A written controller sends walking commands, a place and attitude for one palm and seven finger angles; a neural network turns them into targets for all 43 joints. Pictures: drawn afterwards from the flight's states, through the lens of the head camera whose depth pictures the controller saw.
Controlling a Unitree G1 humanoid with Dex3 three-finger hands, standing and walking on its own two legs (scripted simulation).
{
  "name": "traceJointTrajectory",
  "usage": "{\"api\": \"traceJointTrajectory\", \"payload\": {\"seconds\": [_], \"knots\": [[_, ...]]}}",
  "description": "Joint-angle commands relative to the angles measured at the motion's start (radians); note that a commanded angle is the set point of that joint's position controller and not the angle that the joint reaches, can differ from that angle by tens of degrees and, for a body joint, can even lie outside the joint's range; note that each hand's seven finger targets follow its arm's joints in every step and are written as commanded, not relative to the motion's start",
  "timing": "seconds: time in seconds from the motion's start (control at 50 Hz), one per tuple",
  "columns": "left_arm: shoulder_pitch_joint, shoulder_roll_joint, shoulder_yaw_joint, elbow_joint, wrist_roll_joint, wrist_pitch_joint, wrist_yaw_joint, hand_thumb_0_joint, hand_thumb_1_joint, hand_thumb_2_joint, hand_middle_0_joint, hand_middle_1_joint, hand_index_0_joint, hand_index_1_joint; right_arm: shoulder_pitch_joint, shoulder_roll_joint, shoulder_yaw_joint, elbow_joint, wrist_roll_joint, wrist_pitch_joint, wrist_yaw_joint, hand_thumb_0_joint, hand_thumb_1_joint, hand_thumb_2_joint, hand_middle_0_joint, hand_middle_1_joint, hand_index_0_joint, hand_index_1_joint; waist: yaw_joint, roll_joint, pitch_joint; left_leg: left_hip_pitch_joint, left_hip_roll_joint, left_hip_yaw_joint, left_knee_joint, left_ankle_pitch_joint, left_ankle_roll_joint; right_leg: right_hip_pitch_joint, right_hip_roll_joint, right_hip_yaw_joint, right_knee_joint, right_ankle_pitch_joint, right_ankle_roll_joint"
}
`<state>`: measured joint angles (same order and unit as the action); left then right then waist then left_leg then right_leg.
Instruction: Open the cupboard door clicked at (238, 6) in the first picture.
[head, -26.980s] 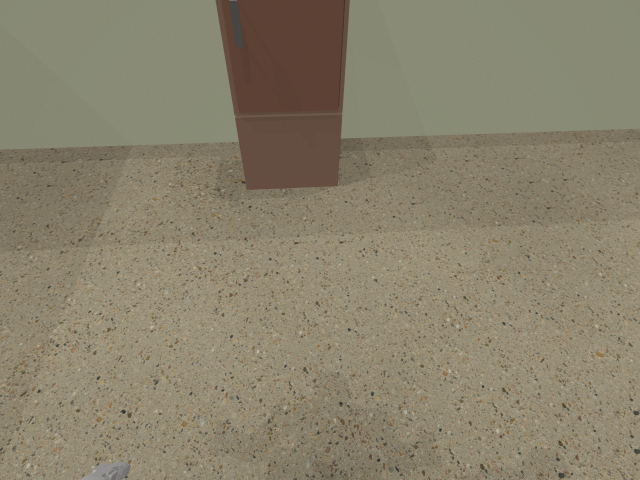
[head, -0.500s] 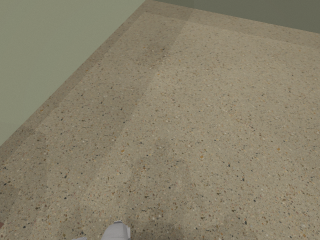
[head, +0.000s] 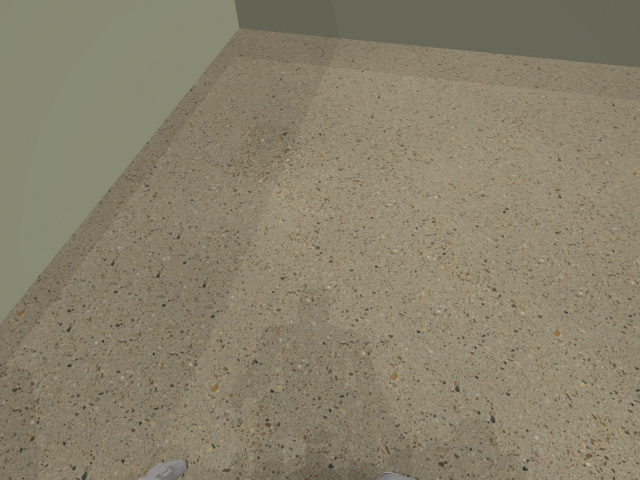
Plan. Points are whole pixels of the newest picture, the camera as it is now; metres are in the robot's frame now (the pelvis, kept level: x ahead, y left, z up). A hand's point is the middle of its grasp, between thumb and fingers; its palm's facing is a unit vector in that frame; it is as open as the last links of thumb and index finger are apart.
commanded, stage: walk to a spot facing it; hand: left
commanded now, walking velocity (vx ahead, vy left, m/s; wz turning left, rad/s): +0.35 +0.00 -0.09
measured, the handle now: out of the picture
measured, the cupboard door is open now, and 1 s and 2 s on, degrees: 41 41 41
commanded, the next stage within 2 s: turn to face it in 0.12 s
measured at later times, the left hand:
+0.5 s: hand (213, 400) +0.25 +0.18 -0.16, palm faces +0.13 -0.97 -0.19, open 7.3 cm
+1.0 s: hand (196, 398) +0.26 +0.21 -0.16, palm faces +0.43 -0.86 -0.27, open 7.3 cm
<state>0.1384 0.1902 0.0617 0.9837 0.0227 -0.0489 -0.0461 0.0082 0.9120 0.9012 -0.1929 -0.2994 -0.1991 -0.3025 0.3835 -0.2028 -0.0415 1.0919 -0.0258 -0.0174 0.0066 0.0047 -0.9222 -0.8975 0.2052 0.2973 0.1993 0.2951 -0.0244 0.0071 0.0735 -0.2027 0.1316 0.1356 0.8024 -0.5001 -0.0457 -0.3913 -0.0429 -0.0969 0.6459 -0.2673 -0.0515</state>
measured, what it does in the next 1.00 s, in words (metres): walks ahead, turning left: left foot, then right foot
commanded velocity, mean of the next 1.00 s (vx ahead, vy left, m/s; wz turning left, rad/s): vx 0.05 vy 0.00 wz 0.48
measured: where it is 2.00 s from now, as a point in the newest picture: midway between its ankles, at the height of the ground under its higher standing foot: (362, 424)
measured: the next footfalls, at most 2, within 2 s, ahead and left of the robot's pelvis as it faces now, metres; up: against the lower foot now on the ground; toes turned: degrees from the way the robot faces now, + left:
left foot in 0.30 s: +0.28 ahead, +0.13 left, +0.00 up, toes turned +7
right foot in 0.56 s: +0.28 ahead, -0.13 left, +0.00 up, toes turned +5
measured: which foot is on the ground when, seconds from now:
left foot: up 0.00-0.28, down 0.30-0.56, up 0.58-0.84, down 0.86-1.00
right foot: down 0.00-0.30, up 0.32-0.54, down 0.56-0.86, up 0.88-1.00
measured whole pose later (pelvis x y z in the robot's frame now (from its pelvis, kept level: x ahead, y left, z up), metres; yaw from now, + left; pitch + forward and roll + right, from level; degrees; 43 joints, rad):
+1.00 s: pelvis +0.28 -0.02 +0.00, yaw +25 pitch +0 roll +0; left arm 0.18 0.27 0.07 0.93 0.01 0.06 0.01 0.01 0.91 0.90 -0.19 -0.30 -0.20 -0.30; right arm 0.11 -0.24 -0.04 0.88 -0.03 0.02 0.00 0.00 -0.91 -0.90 0.20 0.30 0.20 0.29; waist 0.00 -0.04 0.11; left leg -0.35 0.01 0.05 0.61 -0.27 0.01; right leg -0.45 -0.09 -0.04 1.13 -0.51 0.08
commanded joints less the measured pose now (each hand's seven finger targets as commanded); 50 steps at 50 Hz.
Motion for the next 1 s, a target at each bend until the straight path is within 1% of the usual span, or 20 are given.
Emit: {"api": "traceJointTrajectory", "payload": {"seconds": [0.0, 0.06, 0.18, 0.22, 0.24, 0.28, 0.3, 0.32, 0.4, 0.48, 0.5, 0.54, 0.58, 0.64, 0.76, 0.8, 0.82, 0.84, 0.86, 0.98], "knots": [[0.227, 0.171, 0.044, 0.028, -0.006, 0.001, 0.054, 0.0, 0.9, 0.9, -0.2, -0.3, -0.2, -0.3, -0.179, -0.087, -0.028, -0.137, 0.007, -0.046, -0.003, 0.0, -0.9, -0.9, 0.2, 0.3, 0.2, 0.3, 0.1, -0.204, -0.063, -0.531, 0.047, -0.133, 0.367, 0.059, 0.021, 0.409, -0.333, 0.465, -0.432, -0.095, -0.185], [0.155, 0.118, 0.025, 0.02, 0.0, -0.022, 0.051, 0.0, 0.9, 0.9, -0.2, -0.3, -0.2, -0.3, -0.106, -0.025, -0.016, -0.087, 0.0, -0.021, 0.004, 0.0, -0.9, -0.9, 0.2, 0.3, 0.2, 0.3, 0.025, -0.12, -0.054, -0.341, 0.037, -0.079, 0.168, 0.146, -0.001, 0.229, -0.256, 0.24, -0.445, 0.113, -0.143], [0.18, 0.142, 0.024, 0.069, -0.008, -0.033, 0.045, 0.0, 0.9, 0.9, -0.2, -0.3, -0.2, -0.3, -0.167, -0.007, -0.009, -0.11, 0.003, -0.034, 0.017, 0.0, -0.9, -0.9, 0.2, 0.3, 0.2, 0.3, 0.03, -0.103, -0.047, -0.24, -0.039, -0.004, -0.186, 0.299, 0.008, 0.318, -0.201, 0.14, -0.373, 0.298, -0.105], [0.164, 0.136, 0.02, 0.075, -0.012, -0.028, 0.05, 0.0, 0.9, 0.9, -0.2, -0.3, -0.2, -0.3, -0.094, -0.032, -0.012, -0.082, 0.002, -0.042, 0.007, 0.0, -0.9, -0.9, 0.2, 0.3, 0.2, 0.3, -0.016, -0.065, -0.061, -0.083, -0.068, 0.01, -0.308, 0.397, 0.024, 0.291, -0.166, 0.079, -0.252, 0.414, -0.063], [0.162, 0.119, 0.015, 0.071, -0.014, -0.023, 0.053, 0.0, 0.9, 0.9, -0.2, -0.3, -0.2, -0.3, -0.004, -0.069, -0.018, -0.049, -0.001, -0.047, 0.001, 0.0, -0.9, -0.9, 0.2, 0.3, 0.2, 0.3, -0.051, 0.004, -0.108, 0.068, -0.051, -0.033, -0.338, 0.504, 0.049, 0.237, -0.128, 0.025, -0.107, 0.416, -0.024], [0.212, 0.056, -0.007, 0.039, -0.021, -0.015, 0.055, 0.0, 0.9, 0.9, -0.2, -0.3, -0.2, -0.3, 0.154, -0.211, -0.047, -0.021, -0.013, -0.037, -0.021, 0.0, -0.9, -0.9, 0.2, 0.3, 0.2, 0.3, -0.084, 0.285, -0.216, 0.312, 0.289, -0.493, -0.422, 0.762, 0.269, -0.063, 0.053, -0.054, 0.36, -0.322, 0.053], [0.132, 0.069, -0.015, -0.003, -0.01, -0.008, 0.06, 0.0, 0.9, 0.9, -0.2, -0.3, -0.2, -0.3, 0.143, -0.219, -0.046, -0.034, -0.009, -0.023, -0.027, 0.0, -0.9, -0.9, 0.2, 0.3, 0.2, 0.3, -0.087, 0.181, -0.137, 0.202, 0.3, -0.549, -0.449, 0.715, 0.302, -0.114, 0.044, 0.035, 0.475, -0.384, 0.052], [0.088, 0.059, -0.009, -0.01, -0.007, -0.003, 0.063, 0.0, 0.9, 0.9, -0.2, -0.3, -0.2, -0.3, 0.087, -0.201, -0.042, -0.044, -0.009, -0.024, -0.033, 0.0, -0.9, -0.9, 0.2, 0.3, 0.2, 0.3, -0.063, 0.262, -0.103, 0.133, 0.286, -0.56, -0.468, 0.701, 0.297, -0.179, 0.003, 0.067, 0.539, -0.349, 0.059], [0.091, 0.046, -0.002, -0.012, -0.012, 0.031, 0.049, 0.0, 0.9, 0.9, -0.2, -0.3, -0.2, -0.3, -0.118, -0.152, -0.029, -0.12, -0.006, -0.016, -0.037, 0.0, -0.9, -0.9, 0.2, 0.3, 0.2, 0.3, 0.018, 0.141, -0.088, -0.095, 0.155, -0.365, -0.476, 0.617, 0.216, 0.005, -0.025, 0.071, 0.286, -0.239, 0.09], [0.197, 0.063, 0.017, -0.007, -0.008, 0.04, 0.054, 0.0, 0.9, 0.9, -0.2, -0.3, -0.2, -0.3, -0.212, -0.174, -0.049, -0.17, 0.004, 0.016, -0.03, 0.0, -0.9, -0.9, 0.2, 0.3, 0.2, 0.3, 0.068, 0.082, -0.131, -0.255, 0.056, -0.331, -0.409, 0.291, 0.153, 0.271, 0.024, 0.011, -0.072, -0.021, 0.098], [0.216, 0.112, 0.027, -0.016, 0.0, 0.036, 0.06, 0.0, 0.9, 0.9, -0.2, -0.3, -0.2, -0.3, -0.235, -0.147, -0.047, -0.187, 0.009, 0.024, -0.023, 0.0, -0.9, -0.9, 0.2, 0.3, 0.2, 0.3, 0.083, -0.017, -0.106, -0.352, -0.019, -0.281, -0.34, 0.154, 0.1, 0.333, -0.049, 0.097, -0.222, -0.077, 0.082], [0.188, 0.254, 0.053, -0.063, 0.01, 0.044, 0.066, 0.0, 0.9, 0.9, -0.2, -0.3, -0.2, -0.3, -0.279, -0.091, -0.047, -0.233, 0.007, 0.036, -0.002, 0.0, -0.9, -0.9, 0.2, 0.3, 0.2, 0.3, 0.112, -0.296, -0.068, -0.416, -0.154, -0.089, 0.104, -0.076, 0.013, 0.226, -0.44, 0.471, -0.489, -0.232, -0.093], [0.113, 0.192, 0.04, -0.085, 0.004, 0.03, 0.075, 0.0, 0.9, 0.9, -0.2, -0.3, -0.2, -0.3, -0.286, -0.095, -0.054, -0.213, 0.005, 0.043, 0.001, 0.0, -0.9, -0.9, 0.2, 0.3, 0.2, 0.3, 0.061, -0.227, -0.022, -0.459, -0.087, -0.137, 0.349, -0.015, 0.005, 0.219, -0.393, 0.367, -0.406, 0.076, -0.11], [0.116, 0.154, 0.029, -0.081, 0.006, 0.021, 0.077, 0.0, 0.9, 0.9, -0.2, -0.3, -0.2, -0.3, -0.268, -0.048, -0.033, -0.205, 0.01, 0.045, 0.011, 0.0, -0.9, -0.9, 0.2, 0.3, 0.2, 0.3, 0.049, -0.187, -0.062, -0.409, -0.077, -0.075, 0.209, 0.012, -0.017, 0.346, -0.304, 0.084, -0.258, 0.625, -0.064], [0.149, 0.227, 0.041, -0.08, 0.004, 0.019, 0.075, 0.0, 0.9, 0.9, -0.2, -0.3, -0.2, -0.3, -0.289, -0.057, -0.017, -0.24, 0.013, 0.039, 0.019, 0.0, -0.9, -0.9, 0.2, 0.3, 0.2, 0.3, 0.047, -0.207, -0.13, -0.238, -0.146, 0.037, -0.149, 0.147, 0.004, 0.435, -0.286, -0.029, -0.096, 0.934, -0.018], [0.112, 0.237, 0.043, -0.098, -0.006, 0.022, 0.072, 0.0, 0.9, 0.9, -0.2, -0.3, -0.2, -0.3, -0.198, -0.109, -0.031, -0.226, 0.005, 0.037, 0.017, 0.0, -0.9, -0.9, 0.2, 0.3, 0.2, 0.3, -0.011, -0.182, -0.176, -0.022, -0.147, 0.036, -0.313, 0.338, 0.026, 0.326, -0.268, -0.077, 0.058, 0.831, 0.032], [0.101, 0.216, 0.039, -0.122, -0.013, 0.025, 0.067, 0.0, 0.9, 0.9, -0.2, -0.3, -0.2, -0.3, -0.116, -0.189, -0.05, -0.213, -0.004, 0.03, 0.014, 0.0, -0.9, -0.9, 0.2, 0.3, 0.2, 0.3, -0.057, -0.019, -0.248, 0.201, -0.018, -0.095, -0.338, 0.642, 0.085, 0.143, -0.228, -0.1, 0.238, 0.554, 0.078], [0.08, 0.14, 0.02, -0.17, -0.023, 0.031, 0.061, 0.0, 0.9, 0.9, -0.2, -0.3, -0.2, -0.3, -0.042, -0.31, -0.081, -0.211, -0.005, 0.028, 0.009, 0.0, -0.9, -0.9, 0.2, 0.3, 0.2, 0.3, -0.092, 0.3, -0.285, 0.343, 0.306, -0.521, -0.355, 1.145, 0.278, -0.151, -0.071, -0.077, 0.505, -0.34, 0.143], [0.024, 0.169, 0.018, -0.207, -0.009, 0.048, 0.076, 0.0, 0.9, 0.9, -0.2, -0.3, -0.2, -0.3, 0.007, -0.329, -0.076, -0.193, 0.003, 0.037, 0.005, 0.0, -0.9, -0.9, 0.2, 0.3, 0.2, 0.3, -0.1, 0.146, -0.268, 0.308, 0.342, -0.497, -0.338, 1.127, 0.334, -0.182, -0.063, 0.066, 0.575, -0.41, 0.127], [0.041, 0.141, 0.027, -0.159, -0.007, 0.086, 0.055, 0.0, 0.9, 0.9, -0.2, -0.3, -0.2, -0.3, -0.233, -0.25, -0.059, -0.261, -0.001, 0.032, -0.017, 0.0, -0.9, -0.9, 0.2, 0.3, 0.2, 0.3, 0.015, 0.162, -0.102, -0.039, 0.112, -0.341, -0.453, 0.526, 0.195, -0.094, -0.043, 0.082, 0.407, -0.185, 0.136]]}}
